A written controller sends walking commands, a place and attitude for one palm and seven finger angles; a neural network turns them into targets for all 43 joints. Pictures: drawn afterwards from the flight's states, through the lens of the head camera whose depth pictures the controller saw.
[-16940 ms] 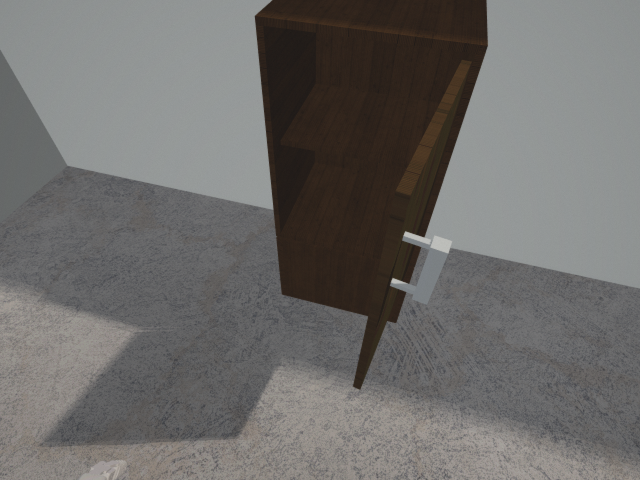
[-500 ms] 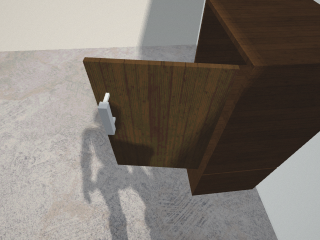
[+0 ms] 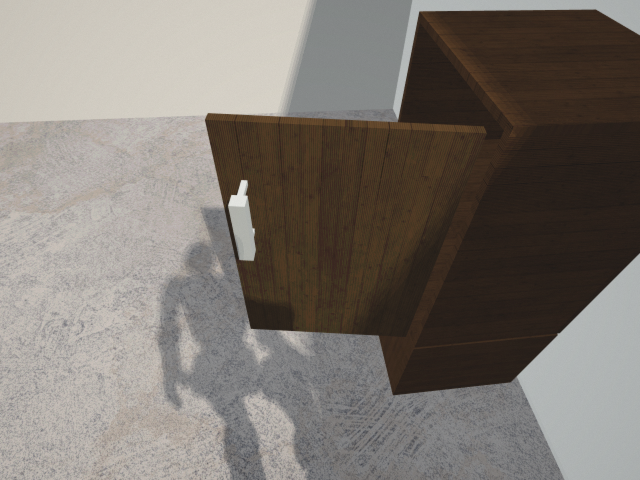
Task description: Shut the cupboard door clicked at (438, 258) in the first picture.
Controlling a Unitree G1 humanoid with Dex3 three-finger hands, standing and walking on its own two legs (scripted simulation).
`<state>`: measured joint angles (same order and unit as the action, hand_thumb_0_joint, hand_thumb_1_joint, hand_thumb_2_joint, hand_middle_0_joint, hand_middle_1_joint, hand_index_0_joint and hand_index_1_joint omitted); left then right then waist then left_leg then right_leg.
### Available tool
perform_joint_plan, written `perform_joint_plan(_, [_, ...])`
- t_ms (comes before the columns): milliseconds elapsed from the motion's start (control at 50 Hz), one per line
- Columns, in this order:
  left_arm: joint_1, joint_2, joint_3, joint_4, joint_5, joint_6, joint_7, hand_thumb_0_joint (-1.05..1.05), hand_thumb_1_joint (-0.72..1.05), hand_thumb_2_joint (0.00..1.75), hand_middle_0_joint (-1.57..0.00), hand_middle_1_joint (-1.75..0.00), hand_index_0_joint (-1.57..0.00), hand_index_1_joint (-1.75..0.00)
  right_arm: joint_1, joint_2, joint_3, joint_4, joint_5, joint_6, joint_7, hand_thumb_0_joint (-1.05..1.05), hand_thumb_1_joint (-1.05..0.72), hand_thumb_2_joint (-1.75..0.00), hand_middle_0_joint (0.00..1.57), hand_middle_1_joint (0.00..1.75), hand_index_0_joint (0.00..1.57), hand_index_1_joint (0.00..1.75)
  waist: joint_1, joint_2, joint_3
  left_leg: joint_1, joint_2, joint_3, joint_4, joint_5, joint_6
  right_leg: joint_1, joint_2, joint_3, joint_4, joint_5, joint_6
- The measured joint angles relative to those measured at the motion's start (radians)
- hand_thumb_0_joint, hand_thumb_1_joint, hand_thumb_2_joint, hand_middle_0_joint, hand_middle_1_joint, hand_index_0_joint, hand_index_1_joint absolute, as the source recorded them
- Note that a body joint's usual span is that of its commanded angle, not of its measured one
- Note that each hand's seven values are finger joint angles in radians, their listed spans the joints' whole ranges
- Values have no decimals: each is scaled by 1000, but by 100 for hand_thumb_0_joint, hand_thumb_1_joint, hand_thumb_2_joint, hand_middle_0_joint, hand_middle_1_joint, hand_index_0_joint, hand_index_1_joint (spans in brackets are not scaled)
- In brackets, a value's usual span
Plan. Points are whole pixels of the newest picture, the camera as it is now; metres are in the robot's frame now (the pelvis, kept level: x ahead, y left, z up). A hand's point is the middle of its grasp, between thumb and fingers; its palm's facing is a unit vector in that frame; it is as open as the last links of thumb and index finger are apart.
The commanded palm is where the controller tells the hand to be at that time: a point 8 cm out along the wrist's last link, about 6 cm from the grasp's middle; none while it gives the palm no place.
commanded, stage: come to a stop and stand still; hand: left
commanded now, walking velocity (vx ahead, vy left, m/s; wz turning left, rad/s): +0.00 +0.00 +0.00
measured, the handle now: (245, 220) +0.50 +0.16 +0.01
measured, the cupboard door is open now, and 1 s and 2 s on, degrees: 81 81 81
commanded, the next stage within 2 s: look again from close up in 0.40 s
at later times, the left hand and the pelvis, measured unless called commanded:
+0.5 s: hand out of the picture +0.02 +0.19 -0.17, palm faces +0.00 -0.98 -0.21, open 7.4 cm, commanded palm none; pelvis +0.01 +0.01 +0.00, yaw +0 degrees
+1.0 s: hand out of the picture +0.03 +0.19 -0.17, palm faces +0.01 -0.98 -0.21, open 7.4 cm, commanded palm none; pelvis +0.01 +0.01 +0.00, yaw +0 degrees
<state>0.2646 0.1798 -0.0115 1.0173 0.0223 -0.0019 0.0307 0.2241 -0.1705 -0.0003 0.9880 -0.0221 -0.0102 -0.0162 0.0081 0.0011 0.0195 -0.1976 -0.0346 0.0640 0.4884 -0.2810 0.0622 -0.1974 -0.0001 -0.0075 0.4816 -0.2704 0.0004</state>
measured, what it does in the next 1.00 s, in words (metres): stands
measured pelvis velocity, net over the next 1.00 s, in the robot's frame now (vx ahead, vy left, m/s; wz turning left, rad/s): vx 0.01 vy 0.01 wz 0.00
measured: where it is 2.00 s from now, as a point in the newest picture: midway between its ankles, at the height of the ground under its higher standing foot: outside the picture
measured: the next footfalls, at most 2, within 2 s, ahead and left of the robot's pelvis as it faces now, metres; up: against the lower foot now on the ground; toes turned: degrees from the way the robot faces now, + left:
left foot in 1.62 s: +0.10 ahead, +0.07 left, +0.00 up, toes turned +3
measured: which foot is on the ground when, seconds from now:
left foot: down 0.00-1.00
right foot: down 0.00-1.00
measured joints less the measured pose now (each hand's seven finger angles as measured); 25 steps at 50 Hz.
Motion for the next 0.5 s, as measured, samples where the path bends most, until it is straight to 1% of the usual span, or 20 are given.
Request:
perform_joint_plan(100, [21,9,-1,16,0,1,-4,0,91,90,-20,-30,-20,-30,16,-13,7,27,1,-2,5,0,-93,-90,20,30,20,30,2,0,5,8,-16,4,-38,22,10,-1,-15,5,-15,10,10])
perform_joint_plan(220, [29,18,-1,51,-5,-1,-2,0,91,90,-20,-30,-20,-30,33,-21,11,79,6,-8,1,1,-92,-90,20,30,20,30,2,-1,22,26,-24,3,-56,26,14,13,-22,5,-26,9,16])
perform_joint_plan(360, [7,19,-3,80,-8,-2,1,0,91,90,-20,-30,-20,-30,29,-20,13,124,9,-10,-4,1,-91,-90,20,30,20,30,-1,-8,37,45,-27,4,-62,23,16,32,-25,6,-31,5,19])
perform_joint_plan(500, [-25,12,-4,84,-8,-3,2,0,91,90,-20,-30,-20,-30,14,-11,14,141,9,-13,-6,1,-91,-90,20,30,20,30,-3,-15,35,56,-29,3,-72,24,16,42,-26,6,-38,5,20])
